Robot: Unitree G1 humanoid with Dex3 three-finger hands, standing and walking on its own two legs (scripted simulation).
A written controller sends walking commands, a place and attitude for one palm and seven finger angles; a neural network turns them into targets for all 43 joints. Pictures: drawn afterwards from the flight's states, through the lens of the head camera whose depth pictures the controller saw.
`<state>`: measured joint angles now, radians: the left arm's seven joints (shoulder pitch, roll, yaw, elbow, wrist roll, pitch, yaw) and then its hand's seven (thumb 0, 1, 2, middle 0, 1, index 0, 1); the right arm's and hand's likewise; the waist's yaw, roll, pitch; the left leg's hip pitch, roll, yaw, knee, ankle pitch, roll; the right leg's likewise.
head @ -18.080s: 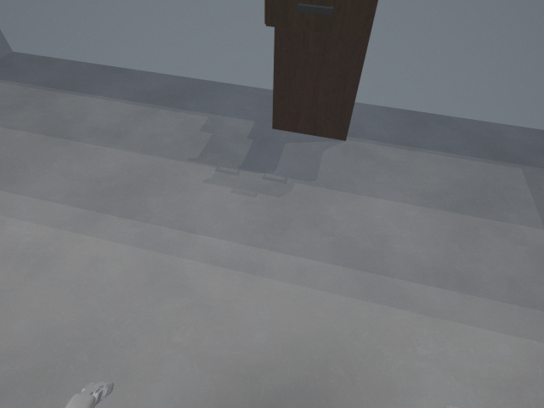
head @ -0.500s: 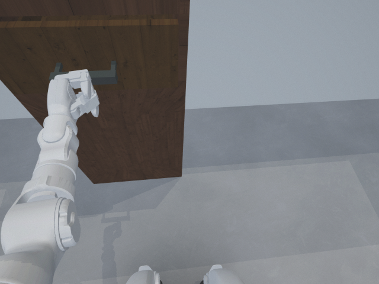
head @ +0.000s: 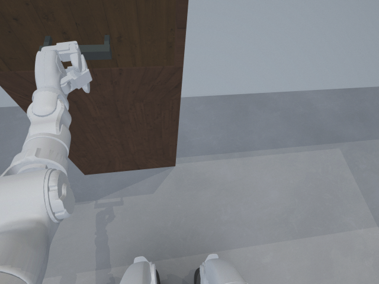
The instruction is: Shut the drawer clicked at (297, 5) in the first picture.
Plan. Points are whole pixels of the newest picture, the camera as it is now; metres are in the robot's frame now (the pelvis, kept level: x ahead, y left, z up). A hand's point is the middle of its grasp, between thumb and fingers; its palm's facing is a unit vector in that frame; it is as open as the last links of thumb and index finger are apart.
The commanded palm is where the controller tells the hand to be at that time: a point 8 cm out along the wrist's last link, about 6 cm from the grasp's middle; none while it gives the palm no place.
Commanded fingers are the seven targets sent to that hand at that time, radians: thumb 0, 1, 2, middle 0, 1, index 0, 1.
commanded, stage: push the drawer shut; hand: left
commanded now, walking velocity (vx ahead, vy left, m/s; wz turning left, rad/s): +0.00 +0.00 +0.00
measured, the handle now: (77, 46) +0.60 +0.18 +0.10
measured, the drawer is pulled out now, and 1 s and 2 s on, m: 0.00 0.00 0.00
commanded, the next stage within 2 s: pull the fist back off the drawer in 0.02 s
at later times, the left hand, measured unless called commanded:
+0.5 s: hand (89, 72) +0.53 +0.15 +0.10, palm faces +0.05 -1.00 -0.03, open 3.3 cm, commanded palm +0.50 +0.19 +0.10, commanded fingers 0.00 0.90 0.90 -1.40 -1.60 -1.40 -1.60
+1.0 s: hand (82, 83) +0.50 +0.16 +0.10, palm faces +0.06 -1.00 -0.02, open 3.3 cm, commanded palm +0.44 +0.21 +0.11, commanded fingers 0.00 0.90 0.90 -1.40 -1.60 -1.40 -1.60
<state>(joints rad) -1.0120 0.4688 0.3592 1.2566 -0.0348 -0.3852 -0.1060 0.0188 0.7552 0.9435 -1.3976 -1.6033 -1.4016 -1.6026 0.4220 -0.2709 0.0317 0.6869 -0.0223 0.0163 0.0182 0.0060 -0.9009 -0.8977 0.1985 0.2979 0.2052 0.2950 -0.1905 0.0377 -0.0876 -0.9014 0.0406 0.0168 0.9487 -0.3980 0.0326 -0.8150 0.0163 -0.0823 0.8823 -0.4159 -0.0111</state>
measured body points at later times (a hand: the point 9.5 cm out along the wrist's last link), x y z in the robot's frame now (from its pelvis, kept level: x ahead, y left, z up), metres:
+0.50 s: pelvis -0.02 +0.00 +0.00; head +0.11 +0.02 +0.43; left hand +0.52 +0.21 +0.10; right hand -0.05 -0.26 -0.11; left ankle +0.02 +0.10 -0.68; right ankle +0.00 -0.12 -0.68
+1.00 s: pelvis +0.03 +0.00 +0.01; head +0.12 +0.00 +0.45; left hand +0.49 +0.22 +0.10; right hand +0.08 -0.27 -0.11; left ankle +0.02 +0.10 -0.68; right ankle +0.00 -0.12 -0.68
